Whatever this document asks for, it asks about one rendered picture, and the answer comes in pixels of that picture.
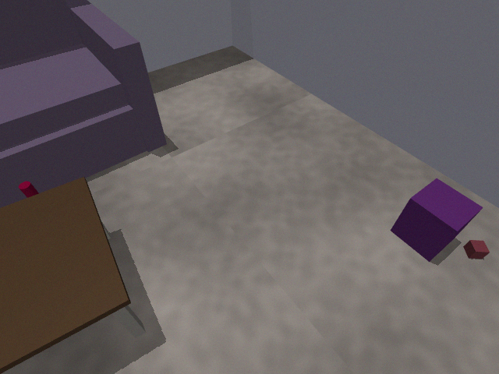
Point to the sofa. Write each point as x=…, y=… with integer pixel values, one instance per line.
x=75, y=95

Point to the coffee table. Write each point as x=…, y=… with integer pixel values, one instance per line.
x=58, y=274

